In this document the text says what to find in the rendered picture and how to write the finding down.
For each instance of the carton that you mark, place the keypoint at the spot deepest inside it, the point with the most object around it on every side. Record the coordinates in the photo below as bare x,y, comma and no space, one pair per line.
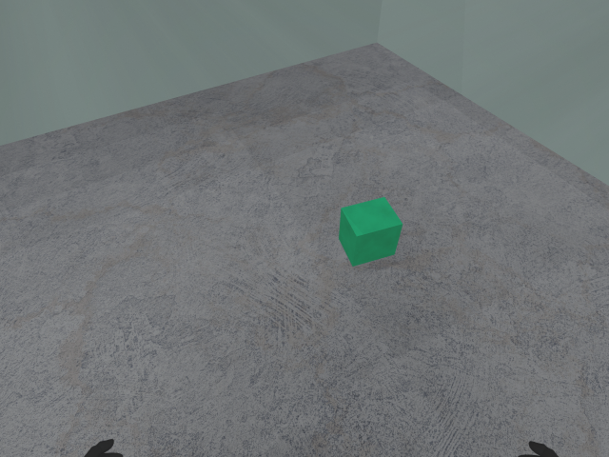
369,231

